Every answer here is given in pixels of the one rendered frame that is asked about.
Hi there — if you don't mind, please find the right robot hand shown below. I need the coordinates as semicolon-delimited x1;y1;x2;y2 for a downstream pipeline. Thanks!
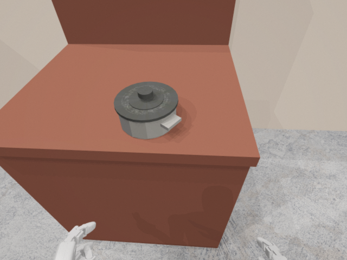
256;237;287;260

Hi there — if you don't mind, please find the pot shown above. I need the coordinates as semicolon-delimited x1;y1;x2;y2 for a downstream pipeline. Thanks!
119;109;182;139

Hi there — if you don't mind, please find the knob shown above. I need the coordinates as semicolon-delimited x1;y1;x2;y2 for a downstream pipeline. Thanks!
137;86;153;100

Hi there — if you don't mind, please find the lid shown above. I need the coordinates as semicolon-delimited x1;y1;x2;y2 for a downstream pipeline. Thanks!
114;82;178;123

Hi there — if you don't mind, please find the left robot hand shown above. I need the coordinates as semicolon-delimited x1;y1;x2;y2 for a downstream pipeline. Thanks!
53;222;96;260

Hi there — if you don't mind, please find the table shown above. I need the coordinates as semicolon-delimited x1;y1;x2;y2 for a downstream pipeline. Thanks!
0;0;260;248

